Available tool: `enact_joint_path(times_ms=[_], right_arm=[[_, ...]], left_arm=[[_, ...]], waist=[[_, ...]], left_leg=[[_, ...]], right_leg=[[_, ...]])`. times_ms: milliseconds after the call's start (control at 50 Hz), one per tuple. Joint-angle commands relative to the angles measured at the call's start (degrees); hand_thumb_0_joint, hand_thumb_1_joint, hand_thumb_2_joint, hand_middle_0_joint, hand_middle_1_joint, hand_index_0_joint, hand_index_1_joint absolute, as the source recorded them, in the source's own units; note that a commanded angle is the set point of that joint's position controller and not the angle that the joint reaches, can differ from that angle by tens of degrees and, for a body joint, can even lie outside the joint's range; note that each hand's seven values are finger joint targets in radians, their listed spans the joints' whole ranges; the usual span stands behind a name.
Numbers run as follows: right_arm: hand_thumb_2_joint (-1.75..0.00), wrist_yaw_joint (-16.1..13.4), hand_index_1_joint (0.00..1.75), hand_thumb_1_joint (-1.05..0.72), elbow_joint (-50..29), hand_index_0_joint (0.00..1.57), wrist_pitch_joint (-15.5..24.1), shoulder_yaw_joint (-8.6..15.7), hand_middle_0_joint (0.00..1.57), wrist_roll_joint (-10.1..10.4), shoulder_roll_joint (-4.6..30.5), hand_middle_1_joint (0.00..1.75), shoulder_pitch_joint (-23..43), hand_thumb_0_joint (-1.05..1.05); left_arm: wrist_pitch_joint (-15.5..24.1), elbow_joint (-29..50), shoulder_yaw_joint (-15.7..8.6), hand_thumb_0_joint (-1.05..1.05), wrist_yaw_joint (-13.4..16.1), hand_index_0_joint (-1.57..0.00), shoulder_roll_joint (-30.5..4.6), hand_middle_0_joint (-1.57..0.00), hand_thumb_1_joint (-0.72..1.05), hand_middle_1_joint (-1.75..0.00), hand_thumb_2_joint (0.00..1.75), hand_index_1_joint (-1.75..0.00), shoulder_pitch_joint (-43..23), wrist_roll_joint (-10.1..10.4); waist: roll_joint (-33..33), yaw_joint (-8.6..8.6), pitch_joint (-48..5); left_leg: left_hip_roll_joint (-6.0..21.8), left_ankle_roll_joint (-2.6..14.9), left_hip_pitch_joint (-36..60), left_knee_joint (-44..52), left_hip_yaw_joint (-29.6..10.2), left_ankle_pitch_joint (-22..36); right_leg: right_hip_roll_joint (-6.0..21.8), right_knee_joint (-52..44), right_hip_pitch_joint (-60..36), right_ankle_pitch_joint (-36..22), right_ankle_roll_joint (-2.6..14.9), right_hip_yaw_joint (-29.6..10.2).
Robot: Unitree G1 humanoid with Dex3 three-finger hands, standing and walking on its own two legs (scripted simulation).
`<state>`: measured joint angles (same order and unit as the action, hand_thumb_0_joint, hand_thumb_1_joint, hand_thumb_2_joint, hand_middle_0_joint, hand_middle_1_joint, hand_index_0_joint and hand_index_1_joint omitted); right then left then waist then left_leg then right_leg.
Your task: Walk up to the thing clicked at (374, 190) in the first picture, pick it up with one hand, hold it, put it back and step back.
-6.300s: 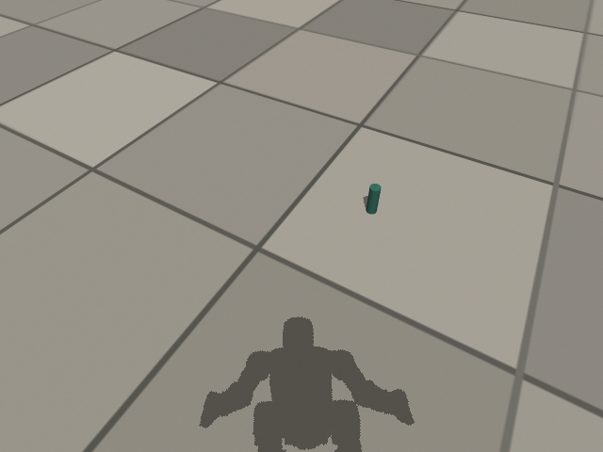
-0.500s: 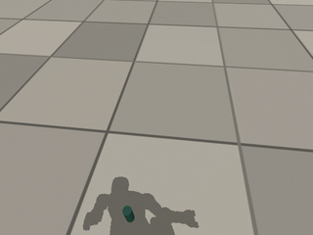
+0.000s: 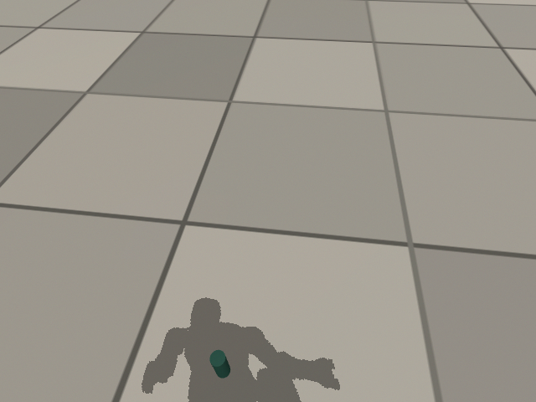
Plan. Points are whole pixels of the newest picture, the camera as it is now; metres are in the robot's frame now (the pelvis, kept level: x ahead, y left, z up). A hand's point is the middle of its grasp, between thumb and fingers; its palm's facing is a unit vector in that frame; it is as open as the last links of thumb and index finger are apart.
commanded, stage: stand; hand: left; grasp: from the side
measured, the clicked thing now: (220, 364) +0.36 +0.20 -0.71
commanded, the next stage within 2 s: go down in 0.78 s
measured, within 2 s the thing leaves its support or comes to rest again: neither
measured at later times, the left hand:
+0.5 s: hand out of the picture +0.08 +0.26 -0.16, palm faces -0.02 -0.94 -0.34, open 7.4 cm
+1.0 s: hand out of the picture +0.11 +0.25 -0.16, palm faces +0.05 -0.95 -0.32, open 8.3 cm
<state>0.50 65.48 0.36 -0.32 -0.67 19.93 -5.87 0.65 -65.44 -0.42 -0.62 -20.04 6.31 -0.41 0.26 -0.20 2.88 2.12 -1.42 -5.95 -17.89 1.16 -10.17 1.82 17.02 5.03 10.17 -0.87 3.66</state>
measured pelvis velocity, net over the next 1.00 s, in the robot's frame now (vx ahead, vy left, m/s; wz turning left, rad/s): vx -0.01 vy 0.00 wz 0.01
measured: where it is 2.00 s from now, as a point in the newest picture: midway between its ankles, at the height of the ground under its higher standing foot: outside the picture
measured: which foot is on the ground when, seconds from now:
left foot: down 0.00-1.00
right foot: down 0.00-1.00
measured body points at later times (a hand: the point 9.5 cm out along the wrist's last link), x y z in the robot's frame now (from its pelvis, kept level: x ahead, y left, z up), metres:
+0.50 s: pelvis +0.01 +0.00 +0.00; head +0.02 +0.00 +0.45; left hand +0.08 +0.30 -0.13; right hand +0.08 -0.30 -0.13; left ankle +0.00 +0.13 -0.75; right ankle -0.01 -0.13 -0.75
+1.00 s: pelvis -0.01 +0.00 -0.01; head +0.03 +0.01 +0.44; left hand +0.11 +0.30 -0.14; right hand +0.09 -0.28 -0.13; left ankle +0.00 +0.13 -0.75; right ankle -0.01 -0.13 -0.75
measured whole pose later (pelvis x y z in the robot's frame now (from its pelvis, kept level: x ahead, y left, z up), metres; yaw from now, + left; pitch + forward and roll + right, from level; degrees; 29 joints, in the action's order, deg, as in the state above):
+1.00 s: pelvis -0.01 +0.00 -0.01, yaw +0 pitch +1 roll +0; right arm -1.7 53.1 1.7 0.0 2.5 18.3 -9.7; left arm 1.8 -61.9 -4.1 0.1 -18.8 2.4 0.6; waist 0.1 -0.5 3.5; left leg 1.7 -0.8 -13.1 -24.2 0.8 -12.4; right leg 2.4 23.1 12.0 12.3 -1.0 3.7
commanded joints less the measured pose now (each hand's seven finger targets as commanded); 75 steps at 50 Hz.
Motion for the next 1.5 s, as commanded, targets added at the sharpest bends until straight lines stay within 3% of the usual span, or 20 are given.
enact_joint_path(times_ms=[0,340,840,860,880,900,920,940,960,980,1000,1040,1120,1240,1300,1320,1360,1420,1460,1480], right_arm=[[-0.9,-0.9,0.3,-0.9,-3.4,0.2,1.3,2.0,0.2,0.1,12.1,0.3,2.3,0.0],[-0.9,-1.0,0.3,-0.9,-3.7,0.2,1.4,2.2,0.2,0.1,12.4,0.3,2.2,0.0],[-0.9,-0.9,0.3,-0.9,-3.9,0.2,1.3,2.3,0.2,0.1,12.3,0.3,1.7,0.0],[-0.91,-0.9,0.3,-0.94,-3.9,0.2,1.4,2.3,0.21,0.0,12.4,0.3,1.7,0.0],[-0.93,-2.2,0.3,-1.0,-19.9,0.2,3.9,0.2,0.2,4.0,3.1,0.3,0.4,0.0],[-0.93,-2.8,0.3,-1.0,-16.6,0.2,3.6,0.5,0.2,4.0,4.6,0.3,-3.0,0.0],[-0.93,-3.4,0.3,-0.98,-17.1,0.2,3.0,1.6,0.2,4.4,6.4,0.3,-5.4,0.0],[-0.92,-3.4,0.3,-0.99,-18.2,0.2,2.7,2.3,0.2,3.9,6.5,0.3,-6.3,0.0],[-0.92,-3.6,0.3,-0.98,-20.0,0.2,2.7,2.6,0.2,3.8,6.2,0.3,-6.5,0.0],[-0.92,-3.7,0.3,-0.97,-20.8,0.2,3.1,3.5,0.2,2.9,5.9,0.3,-7.1,0.0],[-0.92,-3.5,0.3,-0.96,-21.1,0.2,3.2,4.1,0.2,2.3,5.8,0.3,-8.8,0.0],[-0.91,-2.7,0.3,-0.94,-24.0,0.2,3.4,5.0,0.2,1.6,5.2,0.3,-9.5,0.0],[-0.9,-2.0,0.3,-0.91,-28.7,0.2,3.7,5.4,0.2,2.1,4.5,0.3,-8.3,0.0],[-0.9,-1.6,0.3,-0.91,-34.4,0.2,5.2,5.9,0.2,1.8,4.0,0.3,-7.7,0.0],[-0.9,-2.3,0.3,-0.9,-36.5,0.2,6.4,6.1,0.2,1.9,4.1,0.3,-7.6,0.0],[-0.9,-2.5,0.3,-0.9,-36.8,0.2,6.6,6.1,0.2,1.8,3.7,0.3,-7.9,0.0],[-0.89,-2.9,0.3,-0.89,-37.9,0.2,7.2,6.2,0.2,1.7,3.8,0.3,-7.8,0.0],[-0.89,-3.6,0.3,-0.88,-38.2,0.2,7.9,6.1,0.2,1.6,3.9,0.3,-8.1,0.0],[-0.89,-3.7,0.3,-0.88,-38.6,0.2,8.5,5.9,0.2,1.6,3.7,0.3,-7.8,0.0],[-0.89,-4.0,0.3,-0.89,-38.5,0.2,8.6,5.8,0.2,1.6,3.7,0.3,-7.6,0.0]], left_arm=[[1.0,3.1,-2.0,0.0,1.1,-0.2,-12.7,-0.2,0.9,-0.3,0.9,-0.3,-2.3,-0.2],[1.2,3.3,-2.0,0.0,1.1,-0.2,-12.4,-0.2,0.9,-0.3,0.9,-0.3,-1.9,-0.3],[1.1,3.7,-2.0,0.0,1.2,-0.2,-12.6,-0.2,0.9,-0.3,0.9,-0.3,-2.0,-0.3],[1.1,3.9,-2.0,0.0,1.1,-0.22,-12.5,-0.26,0.82,-0.22,0.82,-0.22,-1.8,-0.3],[6.5,24.0,-2.5,0.0,2.0,-0.14,-3.7,-0.18,0.74,-0.14,0.74,-0.14,-21.9,3.0],[5.8,19.2,-3.2,0.0,2.4,-0.06,-5.3,-0.1,0.66,-0.06,0.66,-0.06,-26.8,2.8],[3.7,10.4,-6.5,0.0,2.5,-0.02,-10.7,-0.02,0.58,-0.05,0.58,-0.04,-16.4,1.7],[2.6,6.7,-7.9,0.0,1.9,-0.02,-12.1,0.0,0.5,-0.05,0.5,-0.03,-14.1,0.7],[2.6,8.9,-9.2,0.0,1.2,-0.02,-14.5,0.0,0.42,-0.06,0.42,-0.05,-18.0,0.0],[3.2,9.2,-10.5,0.0,0.7,-0.02,-15.3,0.0,0.34,-0.07,0.34,-0.05,-19.4,-1.2],[2.0,3.1,-12.6,0.0,0.4,-0.02,-15.4,-0.01,0.26,-0.08,0.26,-0.07,-11.0,-2.4],[1.0,5.0,-13.9,0.0,-0.7,-0.04,-13.6,-0.02,0.15,-0.08,0.19,-0.07,-5.8,-3.6],[-1.2,9.6,-15.3,0.0,-1.8,-0.04,-11.6,-0.03,-0.04,-0.09,0.15,-0.08,-4.1,-3.5],[0.2,20.5,-19.4,0.0,-4.1,-0.06,-14.3,-0.05,-0.34,-0.13,0.12,-0.12,-3.1,-3.0],[0.4,28.3,-18.7,0.0,-5.0,-0.07,-13.3,-0.07,-0.47,-0.11,0.06,-0.11,-3.1,-2.0],[0.1,30.1,-20.2,0.0,-4.9,-0.08,-14.2,-0.08,-0.49,-0.09,0.04,-0.09,-1.5,-1.9],[-0.9,33.1,-18.4,0.0,-5.4,-0.09,-11.5,-0.08,-0.57,-0.09,0.02,-0.09,0.6,-1.2],[-2.8,38.2,-20.2,0.0,-5.5,-0.09,-13.6,-0.09,-0.58,-0.09,0.01,-0.08,3.8,-1.0],[-4.1,39.9,-19.9,0.0,-5.7,-0.09,-12.4,-0.09,-0.61,-0.07,0.0,-0.06,5.0,-0.6],[-4.8,40.6,-21.4,0.0,-5.5,-0.09,-14.0,-0.09,-0.6,-0.06,0.0,-0.06,6.6,-0.6]], waist=[[-0.7,0.23,-4.6],[0.2,0.21,-5.8],[-0.2,-0.04,-4.6],[0.3,0.13,-4.8],[2.3,-6.55,1.1],[0.3,-5.38,-1.7],[-2.4,-3.43,-1.2],[-3.2,-2.92,-3.5],[-3.4,-2.02,-6.1],[-2.3,-1.47,-10.5],[-2.1,-0.92,-11.8],[1.2,1.47,-15.5],[1.8,0.87,-15.5],[3.4,0.59,-19.1],[4.9,-0.81,-19.0],[4.8,-0.39,-21.4],[2.9,-1.33,-22.7],[5.3,-0.74,-24.4],[3.7,-1.63,-23.4],[4.6,-0.98,-22.4]], left_leg=[[6.2,1.87,0.0,2.5,-4.9,9.4],[6.4,2.18,1.3,1.8,-4.4,12.5],[6.1,2.12,0.6,2.7,-4.8,9.9],[6.2,2.36,0.4,2.5,-4.6,10.4],[-2.1,1.77,-5.6,-1.1,2.0,1.6],[-2.3,2.01,-5.4,-2.2,1.8,0.2],[-1.9,2.05,-7.1,-3.0,1.7,-0.1],[-2.5,2.25,-8.9,-5.3,1.7,0.2],[-2.5,2.39,-9.9,-7.2,1.5,0.7],[-2.5,2.28,-10.3,-9.2,1.3,1.6],[-2.9,2.15,-12.7,-11.5,1.3,3.5],[-3.2,1.6,-15.2,-14.6,1.3,5.7],[-2.4,1.22,-18.7,-17.9,0.6,6.1],[-1.7,1.58,-28.2,-27.8,-0.3,-1.7],[-0.8,1.42,-30.0,-29.6,-1.3,-5.3],[-0.7,1.43,-29.9,-30.6,-1.4,-4.3],[-0.4,1.44,-30.4,-32.4,-1.8,-2.6],[-0.2,1.33,-30.6,-34.6,-1.9,-0.6],[0.0,1.26,-32.6,-35.4,-2.6,-1.2],[-0.3,1.4,-33.7,-35.8,-2.2,-3.5]], right_leg=[[6.9,-2.4,-0.7,-7.6,1.54,-5.3],[7.4,-1.9,-2.2,-11.6,1.54,-5.5],[7.1,-2.7,-1.1,-8.2,1.48,-5.3],[7.3,-2.5,-1.7,-9.1,1.5,-5.5],[-1.3,1.9,12.7,-4.7,1.32,-1.7],[-1.2,2.4,10.5,-3.1,1.19,-1.2],[-1.7,2.8,10.2,-1.4,1.36,-0.4],[-1.5,4.2,10.5,-1.0,1.46,-0.6],[-1.4,6.0,10.9,-1.3,1.49,-0.6],[-1.1,8.3,10.7,-2.7,1.51,-1.1],[-0.9,10.6,11.0,-4.8,1.45,-1.3],[-1.0,14.3,11.3,-5.9,2.04,-1.6],[-1.8,17.8,15.8,-4.7,2.47,-0.9],[-1.6,27.9,26.7,3.1,2.29,-1.4],[-2.1,31.5,32.7,6.4,2.23,-1.0],[-1.9,32.4,32.6,5.5,2.21,-1.0],[-2.1,34.1,33.5,4.3,2.02,-0.7],[-1.8,35.9,35.1,3.4,2.1,-1.0],[-1.9,36.8,36.1,4.0,1.97,-0.6],[-1.7,36.8,37.0,5.5,1.9,-0.9]])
